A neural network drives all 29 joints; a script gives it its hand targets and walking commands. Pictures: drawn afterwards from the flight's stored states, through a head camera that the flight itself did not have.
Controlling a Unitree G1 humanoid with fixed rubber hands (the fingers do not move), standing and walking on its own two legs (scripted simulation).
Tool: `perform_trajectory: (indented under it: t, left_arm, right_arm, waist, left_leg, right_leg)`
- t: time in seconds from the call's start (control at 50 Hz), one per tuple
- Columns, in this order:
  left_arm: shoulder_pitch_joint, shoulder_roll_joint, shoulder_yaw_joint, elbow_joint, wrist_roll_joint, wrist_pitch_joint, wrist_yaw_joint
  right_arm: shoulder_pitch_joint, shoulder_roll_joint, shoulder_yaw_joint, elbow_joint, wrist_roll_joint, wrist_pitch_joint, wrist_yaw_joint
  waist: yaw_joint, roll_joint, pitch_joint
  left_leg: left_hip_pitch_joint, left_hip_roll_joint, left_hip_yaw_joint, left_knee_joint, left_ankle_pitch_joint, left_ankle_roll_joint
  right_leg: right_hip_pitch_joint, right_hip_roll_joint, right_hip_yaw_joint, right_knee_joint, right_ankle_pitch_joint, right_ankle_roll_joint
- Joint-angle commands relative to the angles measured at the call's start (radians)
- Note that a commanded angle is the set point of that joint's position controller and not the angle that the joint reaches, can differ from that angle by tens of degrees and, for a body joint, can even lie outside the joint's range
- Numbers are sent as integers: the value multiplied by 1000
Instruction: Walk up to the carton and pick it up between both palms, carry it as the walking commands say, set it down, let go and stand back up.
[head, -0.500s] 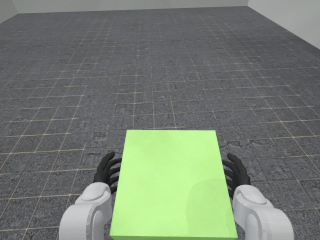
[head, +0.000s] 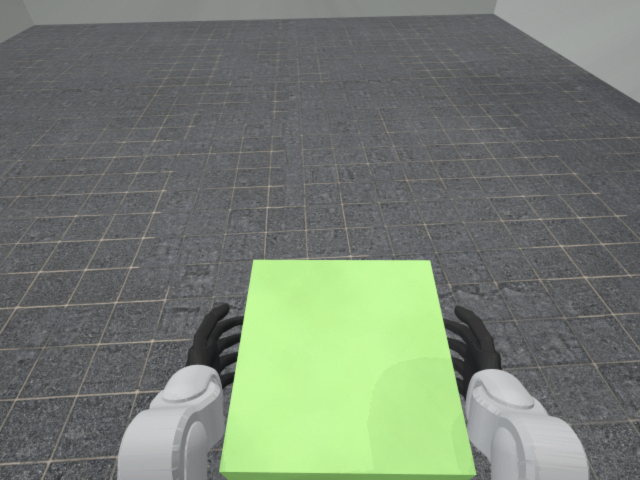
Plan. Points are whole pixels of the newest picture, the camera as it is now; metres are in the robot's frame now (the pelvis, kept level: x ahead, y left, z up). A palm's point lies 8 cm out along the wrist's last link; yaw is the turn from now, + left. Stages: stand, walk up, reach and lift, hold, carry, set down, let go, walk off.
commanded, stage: carry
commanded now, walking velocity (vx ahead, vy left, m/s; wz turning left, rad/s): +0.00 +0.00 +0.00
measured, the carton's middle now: (340, 392) +0.25 +0.00 +0.03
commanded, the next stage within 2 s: none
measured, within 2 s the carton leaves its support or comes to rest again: neither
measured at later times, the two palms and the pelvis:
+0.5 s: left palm (206, 368) +0.24 +0.15 +0.10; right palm (478, 373) +0.24 -0.14 +0.10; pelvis +0.01 +0.00 +0.00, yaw -1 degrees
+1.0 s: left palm (252, 380) +0.24 +0.10 +0.08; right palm (528, 438) +0.18 -0.18 +0.08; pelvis -0.02 +0.00 -0.02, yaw -11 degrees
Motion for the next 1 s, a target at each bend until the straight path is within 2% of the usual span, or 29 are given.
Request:
perform_trajectory:
  t: [0.0,0.42,0.52,0.64,0.7,0.8,0.86,0.9,0.92,0.96,0.98]
  left_arm:
    - [-341,-749,-565,-75,-262,-3,-124]
    - [-345,-739,-571,-81,-256,-4,-118]
    - [-336,-746,-578,-78,-271,5,-126]
    - [-348,-774,-594,-103,-284,0,-133]
    - [-338,-782,-591,-109,-280,-5,-133]
    - [-311,-786,-582,-114,-269,-14,-129]
    - [-299,-790,-585,-125,-266,-19,-127]
    - [-302,-793,-592,-137,-267,-21,-128]
    - [-304,-794,-596,-143,-269,-21,-128]
    - [-312,-794,-603,-149,-273,-20,-131]
    - [-318,-795,-606,-150,-275,-19,-133]
  right_arm:
    - [-350,723,567,-89,268,-17,130]
    - [-349,707,559,-92,265,-18,126]
    - [-320,722,551,-83,252,-15,123]
    - [-334,746,563,-110,261,-24,126]
    - [-336,754,575,-122,271,-28,130]
    - [-330,764,590,-138,288,-34,136]
    - [-323,772,596,-142,294,-38,140]
    - [-317,777,596,-142,294,-40,141]
    - [-313,776,593,-141,292,-41,141]
    - [-308,765,584,-139,285,-43,138]
    - [-311,758,580,-138,281,-44,136]
  waist:
    - [0,-2,-137]
    - [-6,-3,-139]
    - [0,3,-131]
    - [2,23,-129]
    - [3,9,-138]
    - [3,-54,-168]
    - [2,-63,-180]
    - [-1,-24,-173]
    - [-2,10,-164]
    - [-1,97,-138]
    - [2,142,-129]
  left_leg:
    - [-18,93,-86,-80,136,22]
    - [-9,93,-73,-72,139,25]
    - [4,128,-44,-15,154,7]
    - [-4,174,-19,8,96,2]
    - [-12,176,5,37,63,-9]
    - [-24,135,41,126,-29,-36]
    - [8,120,38,135,-68,-37]
    - [54,151,16,88,-57,-18]
    - [76,186,-3,51,-40,-1]
    - [101,281,-41,-25,14,38]
    - [95,337,-52,-48,58,61]
  right_leg:
    - [125,-129,147,-82,159,0]
    - [118,-122,151,-68,193,-3]
    - [46,-114,163,10,246,-3]
    - [-16,-90,181,66,225,-12]
    - [-17,-94,216,62,246,-25]
    - [-12,-136,342,12,324,-59]
    - [-49,-134,382,-6,303,-60]
    - [-107,-101,350,18,234,-40]
    - [-142,-74,315,47,185,-26]
    - [-202,-9,225,138,77,-4]
    - [-220,12,188,215,-22,-2]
